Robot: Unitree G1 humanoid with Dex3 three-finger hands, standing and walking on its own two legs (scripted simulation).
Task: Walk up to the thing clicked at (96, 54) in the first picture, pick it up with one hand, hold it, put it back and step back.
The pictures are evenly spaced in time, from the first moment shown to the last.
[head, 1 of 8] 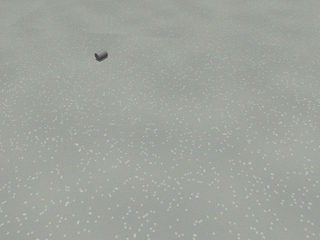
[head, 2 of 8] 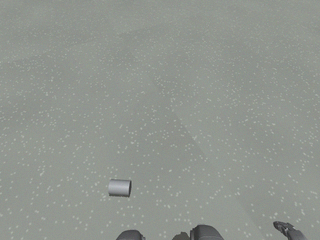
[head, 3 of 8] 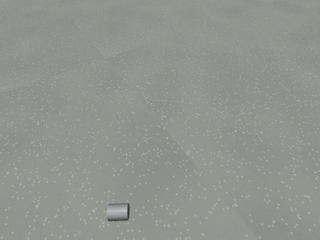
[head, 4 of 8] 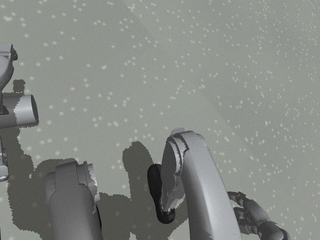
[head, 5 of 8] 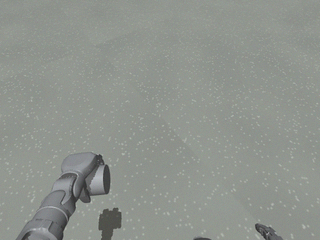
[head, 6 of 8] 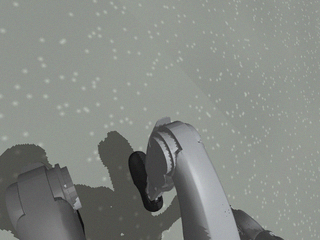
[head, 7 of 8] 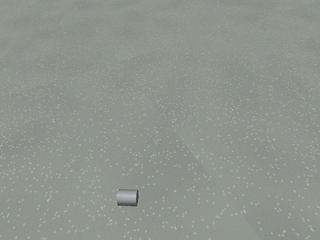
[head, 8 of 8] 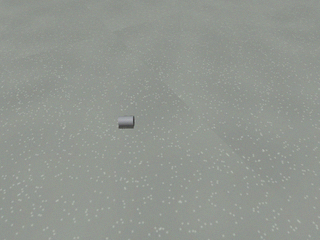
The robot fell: no
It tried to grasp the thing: yes
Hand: left
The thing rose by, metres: 0.67
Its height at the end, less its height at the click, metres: +0.00
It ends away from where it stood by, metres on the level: 0.08
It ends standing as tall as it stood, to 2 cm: yes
